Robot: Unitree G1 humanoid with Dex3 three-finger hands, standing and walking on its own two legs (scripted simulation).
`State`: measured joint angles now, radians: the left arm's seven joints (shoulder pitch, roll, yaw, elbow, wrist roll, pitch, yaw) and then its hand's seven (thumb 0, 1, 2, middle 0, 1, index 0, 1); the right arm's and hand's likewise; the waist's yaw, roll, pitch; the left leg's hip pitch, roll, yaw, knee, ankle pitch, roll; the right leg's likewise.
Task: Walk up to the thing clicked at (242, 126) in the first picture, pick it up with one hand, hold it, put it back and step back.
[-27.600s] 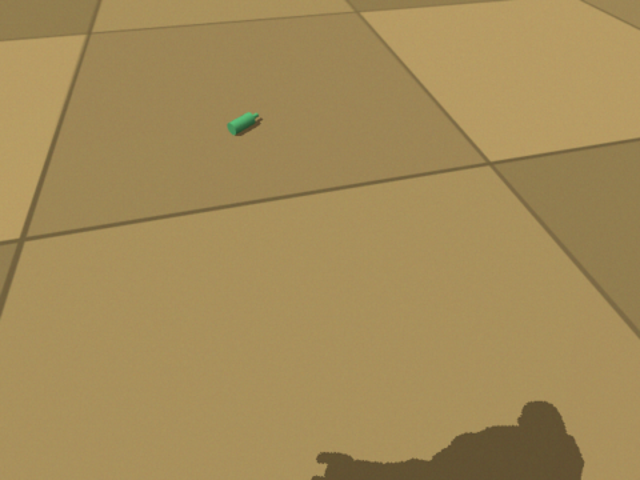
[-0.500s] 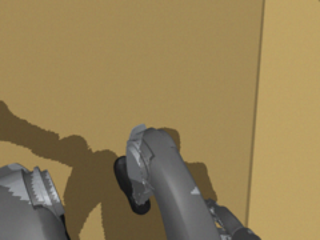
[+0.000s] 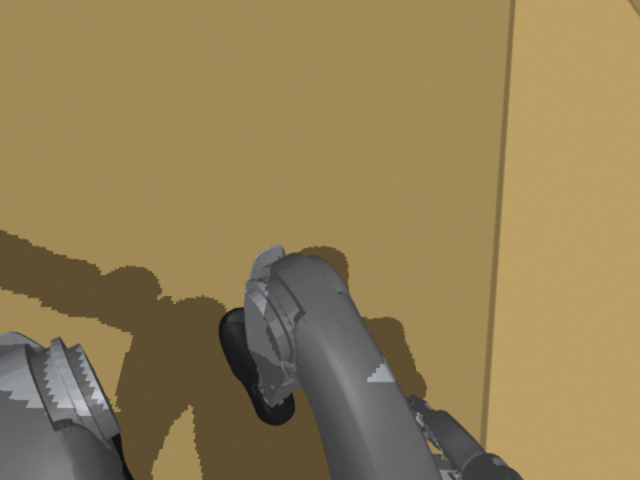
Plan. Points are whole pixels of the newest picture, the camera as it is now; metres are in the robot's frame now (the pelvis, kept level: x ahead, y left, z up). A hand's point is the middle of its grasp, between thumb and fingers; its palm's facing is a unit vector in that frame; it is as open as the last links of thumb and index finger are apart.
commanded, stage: rest palm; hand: left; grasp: from above
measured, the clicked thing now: out of the picture +0.50 +0.36 -0.28
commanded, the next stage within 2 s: none
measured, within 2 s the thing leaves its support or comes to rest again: neither
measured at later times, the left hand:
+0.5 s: hand out of the picture +0.48 +0.36 -0.25, palm faces -0.44 -0.13 -0.89, open 13.5 cm
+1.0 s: hand out of the picture +0.48 +0.36 -0.25, palm faces -0.44 -0.14 -0.89, open 13.0 cm
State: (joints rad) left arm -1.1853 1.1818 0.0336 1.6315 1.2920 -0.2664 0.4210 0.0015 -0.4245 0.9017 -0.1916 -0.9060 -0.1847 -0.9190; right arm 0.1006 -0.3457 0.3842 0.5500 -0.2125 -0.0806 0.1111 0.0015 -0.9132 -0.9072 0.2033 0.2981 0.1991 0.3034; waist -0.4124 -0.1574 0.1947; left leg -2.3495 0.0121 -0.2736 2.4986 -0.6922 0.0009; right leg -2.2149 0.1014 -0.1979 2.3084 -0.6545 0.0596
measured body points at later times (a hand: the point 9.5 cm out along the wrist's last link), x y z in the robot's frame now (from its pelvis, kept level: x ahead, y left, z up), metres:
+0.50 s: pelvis +0.00 +0.00 +0.00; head +0.29 +0.14 +0.30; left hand +0.49 +0.36 -0.20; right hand +0.07 -0.25 -0.05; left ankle +0.07 +0.13 -0.28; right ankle +0.12 -0.12 -0.28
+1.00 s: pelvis +0.00 +0.00 +0.00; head +0.30 +0.15 +0.30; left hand +0.50 +0.37 -0.20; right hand +0.06 -0.25 -0.05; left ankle +0.07 +0.13 -0.28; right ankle +0.12 -0.12 -0.28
